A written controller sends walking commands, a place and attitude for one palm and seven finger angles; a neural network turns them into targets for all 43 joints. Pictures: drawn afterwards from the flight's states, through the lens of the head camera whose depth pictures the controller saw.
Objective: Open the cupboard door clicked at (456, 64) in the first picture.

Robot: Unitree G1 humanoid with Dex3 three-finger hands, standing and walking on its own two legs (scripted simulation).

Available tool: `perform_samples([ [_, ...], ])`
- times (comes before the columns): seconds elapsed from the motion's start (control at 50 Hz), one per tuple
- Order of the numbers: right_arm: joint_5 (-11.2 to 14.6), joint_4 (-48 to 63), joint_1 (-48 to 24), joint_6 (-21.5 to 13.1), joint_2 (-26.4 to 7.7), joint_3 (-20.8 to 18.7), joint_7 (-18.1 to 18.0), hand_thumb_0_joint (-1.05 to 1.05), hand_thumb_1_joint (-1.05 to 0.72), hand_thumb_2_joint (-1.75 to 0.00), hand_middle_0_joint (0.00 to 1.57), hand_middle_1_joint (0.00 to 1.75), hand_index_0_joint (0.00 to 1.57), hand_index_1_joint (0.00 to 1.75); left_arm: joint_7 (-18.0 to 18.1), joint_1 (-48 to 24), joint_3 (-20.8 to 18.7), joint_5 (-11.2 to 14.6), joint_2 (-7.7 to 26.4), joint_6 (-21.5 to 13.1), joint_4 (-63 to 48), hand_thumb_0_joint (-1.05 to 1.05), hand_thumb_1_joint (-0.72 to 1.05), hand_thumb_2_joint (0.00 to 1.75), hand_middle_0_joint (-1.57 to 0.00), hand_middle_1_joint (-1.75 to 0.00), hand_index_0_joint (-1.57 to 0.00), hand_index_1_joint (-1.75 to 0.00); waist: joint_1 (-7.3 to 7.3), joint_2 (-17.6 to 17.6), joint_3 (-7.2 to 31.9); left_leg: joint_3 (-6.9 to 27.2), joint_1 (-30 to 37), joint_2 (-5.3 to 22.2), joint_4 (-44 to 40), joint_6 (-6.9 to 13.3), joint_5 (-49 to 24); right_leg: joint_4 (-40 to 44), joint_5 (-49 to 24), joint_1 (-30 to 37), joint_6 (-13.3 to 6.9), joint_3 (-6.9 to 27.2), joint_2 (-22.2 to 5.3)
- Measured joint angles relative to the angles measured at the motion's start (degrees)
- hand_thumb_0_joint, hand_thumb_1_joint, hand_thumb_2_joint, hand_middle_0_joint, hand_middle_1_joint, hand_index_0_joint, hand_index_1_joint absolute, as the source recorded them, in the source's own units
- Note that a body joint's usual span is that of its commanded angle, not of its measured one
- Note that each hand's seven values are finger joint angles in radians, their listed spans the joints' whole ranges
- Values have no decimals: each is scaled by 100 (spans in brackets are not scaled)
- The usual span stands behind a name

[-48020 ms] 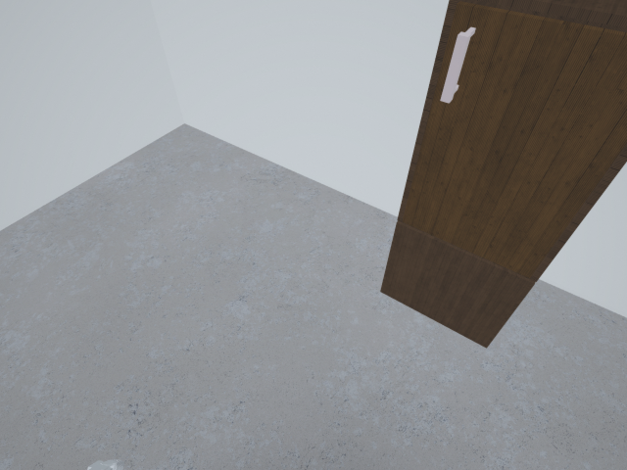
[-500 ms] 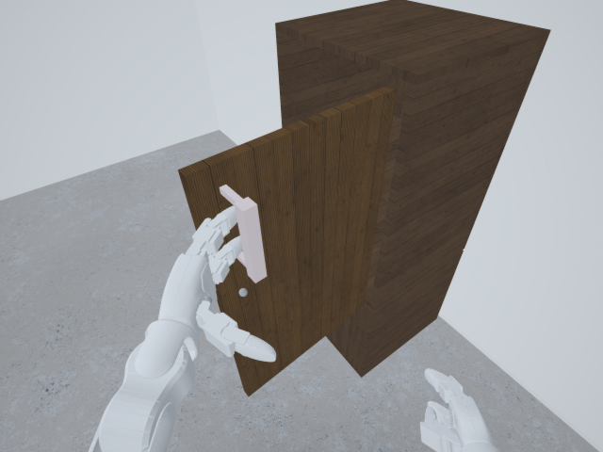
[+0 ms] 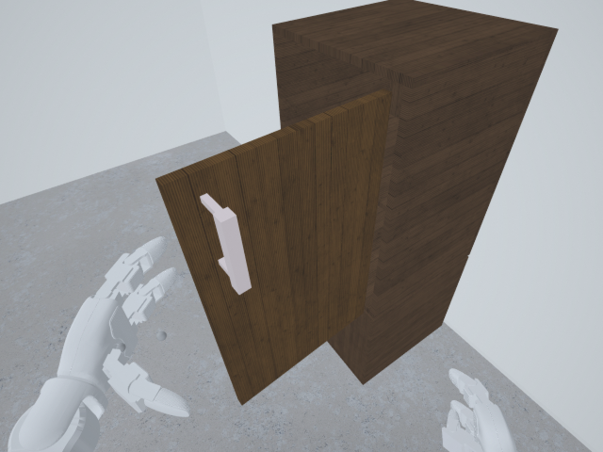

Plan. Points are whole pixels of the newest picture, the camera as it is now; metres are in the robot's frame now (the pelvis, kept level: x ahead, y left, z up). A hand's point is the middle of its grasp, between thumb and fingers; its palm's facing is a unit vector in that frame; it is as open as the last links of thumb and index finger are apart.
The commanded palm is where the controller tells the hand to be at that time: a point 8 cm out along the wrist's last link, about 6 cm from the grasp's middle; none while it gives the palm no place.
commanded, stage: slide the hand sideways off the handle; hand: left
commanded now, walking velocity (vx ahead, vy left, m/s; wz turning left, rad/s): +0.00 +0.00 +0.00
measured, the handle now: (225, 245) +0.32 +0.13 +0.15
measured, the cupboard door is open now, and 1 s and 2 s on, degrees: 94 94 94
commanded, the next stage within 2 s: draw the hand back to the body in 0.12 s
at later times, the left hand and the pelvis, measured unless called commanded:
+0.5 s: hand (130, 344) +0.19 +0.20 +0.14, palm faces -0.02 -1.00 -0.09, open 16.3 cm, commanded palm +0.15 +0.25 +0.16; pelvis -0.01 +0.03 +0.00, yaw +0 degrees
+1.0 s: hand (81, 335) +0.19 +0.26 +0.14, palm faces +0.32 -0.89 -0.33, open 14.1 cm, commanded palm +0.15 +0.30 +0.17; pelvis +0.00 +0.04 +0.01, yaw -1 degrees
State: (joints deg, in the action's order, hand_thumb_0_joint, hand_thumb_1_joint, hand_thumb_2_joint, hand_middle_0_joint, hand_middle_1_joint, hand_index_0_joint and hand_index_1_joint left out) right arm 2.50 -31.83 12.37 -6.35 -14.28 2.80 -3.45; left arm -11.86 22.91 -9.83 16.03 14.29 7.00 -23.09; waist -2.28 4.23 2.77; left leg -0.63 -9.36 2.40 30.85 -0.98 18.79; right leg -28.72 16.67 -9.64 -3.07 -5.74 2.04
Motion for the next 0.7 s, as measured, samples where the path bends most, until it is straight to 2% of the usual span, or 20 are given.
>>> perform_samples([
  [0.14, 37, -91, 37, -365, -90, -37, -51, 1, -91, -90, 20, 30, 20, 30, -333, 82, -249, 186, 83, -234, 110, -2, -50, 30, -16, -30, -15, -30, -35, 44, -30, 50, -132, -27, 139, 33, 36, -52, 4, -72, 35, -47, -30],
  [0.28, 43, -112, 16, -654, -54, -1, -43, 1, -91, -90, 20, 30, 20, 30, -314, -5, 42, 117, -40, -274, -6, -2, -50, 30, -16, -30, -15, -30, -43, 22, -65, 30, -203, -120, 189, 113, 22, -138, 2, -155, 103, -28, -126],
  [0.38, 24, -70, 3, -673, 62, 75, -2, 1, -91, -90, 20, 30, 20, 30, -179, 39, 137, 11, -33, -173, -187, -2, -50, 30, -16, -30, -15, -30, -27, -20, -43, -26, -190, -168, 151, 158, -2, -149, -16, -179, 147, 28, -175],
  [0.48, 30, -73, 7, -601, 129, 141, -3, 1, -90, -90, 20, 30, 20, 30, -133, 37, -3, 28, 45, -42, -206, -2, -50, 30, -16, -30, -16, -30, -36, -29, -41, -41, -166, -190, 133, 192, -14, -99, -51, -140, 182, 43, -194],
  [0.7, 60, -143, 14, -633, 47, 145, -27, 1, -90, -90, 20, 30, 20, 30, -312, -2, -244, 118, 159, 87, -193, -2, -49, 30, -16, -30, -15, -30, -62, -31, -35, -32, -139, -242, 95, 255, -36, 11, -110, -70, 246, 36, -240],
])
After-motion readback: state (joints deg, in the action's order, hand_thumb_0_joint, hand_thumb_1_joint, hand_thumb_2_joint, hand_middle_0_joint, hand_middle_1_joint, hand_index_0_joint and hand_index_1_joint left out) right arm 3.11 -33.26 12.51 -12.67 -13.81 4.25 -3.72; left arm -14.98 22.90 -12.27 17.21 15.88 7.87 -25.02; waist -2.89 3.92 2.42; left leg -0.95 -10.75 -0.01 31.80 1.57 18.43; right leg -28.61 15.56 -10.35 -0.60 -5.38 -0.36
